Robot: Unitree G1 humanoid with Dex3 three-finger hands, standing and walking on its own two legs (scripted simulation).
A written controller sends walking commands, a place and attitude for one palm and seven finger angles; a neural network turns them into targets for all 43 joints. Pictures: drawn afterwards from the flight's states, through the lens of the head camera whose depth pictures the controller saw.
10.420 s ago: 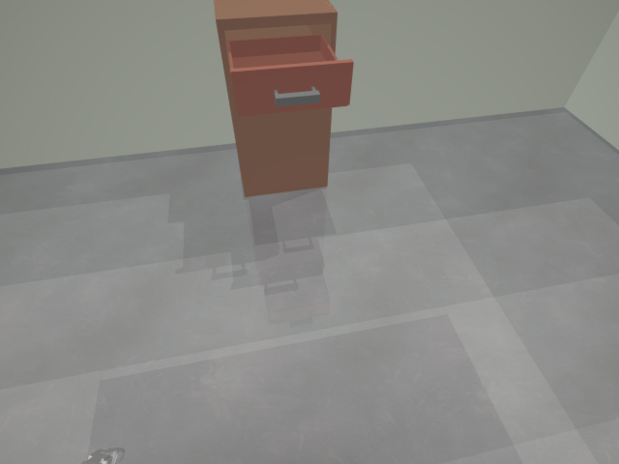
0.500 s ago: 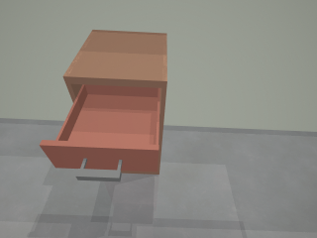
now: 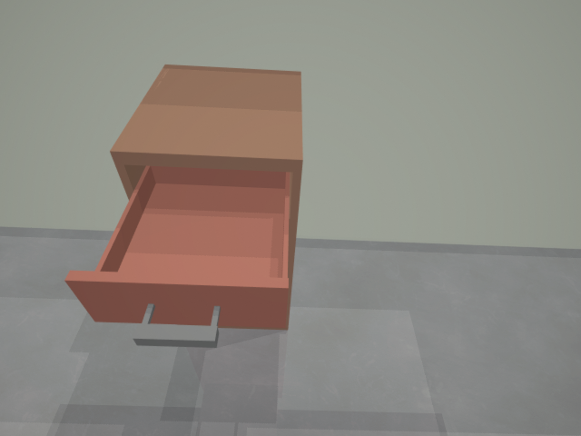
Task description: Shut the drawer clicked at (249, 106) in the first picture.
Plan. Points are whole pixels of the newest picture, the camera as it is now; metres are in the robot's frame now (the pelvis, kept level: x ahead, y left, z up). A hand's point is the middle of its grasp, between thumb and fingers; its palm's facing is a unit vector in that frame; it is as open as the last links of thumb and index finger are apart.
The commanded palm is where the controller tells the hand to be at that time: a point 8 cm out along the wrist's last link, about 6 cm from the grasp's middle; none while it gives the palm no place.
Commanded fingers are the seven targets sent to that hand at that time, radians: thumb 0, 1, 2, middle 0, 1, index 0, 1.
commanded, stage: look again from close up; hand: left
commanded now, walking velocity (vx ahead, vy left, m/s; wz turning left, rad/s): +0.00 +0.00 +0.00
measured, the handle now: (180, 323) +0.31 +0.21 -0.09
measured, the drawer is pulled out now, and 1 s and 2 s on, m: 0.30 0.30 0.30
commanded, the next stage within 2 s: raise the hand and make a fist in 0.52 s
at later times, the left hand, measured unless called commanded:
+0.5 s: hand out of the picture -0.03 +0.15 -0.18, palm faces +0.03 -0.99 -0.15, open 7.4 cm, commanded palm none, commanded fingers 0.00 0.90 0.90 -0.20 -0.30 -0.20 -0.30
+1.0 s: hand (234, 400) +0.18 +0.09 -0.02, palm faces -0.02 -1.00 +0.08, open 6.2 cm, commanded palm +0.10 +0.19 -0.05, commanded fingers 0.00 0.90 0.90 -0.60 -0.73 -0.60 -0.73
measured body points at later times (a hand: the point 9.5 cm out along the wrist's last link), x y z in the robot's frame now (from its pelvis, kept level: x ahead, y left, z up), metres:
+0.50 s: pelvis +0.00 +0.00 +0.00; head +0.00 +0.00 +0.45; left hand -0.03 +0.20 -0.16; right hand -0.02 -0.21 -0.16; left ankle +0.00 +0.09 -0.74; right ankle +0.01 -0.14 -0.74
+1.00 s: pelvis -0.01 -0.03 -0.06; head +0.01 -0.02 +0.39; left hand +0.17 +0.14 -0.02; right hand +0.20 -0.29 -0.08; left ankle +0.00 +0.09 -0.74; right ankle +0.01 -0.14 -0.74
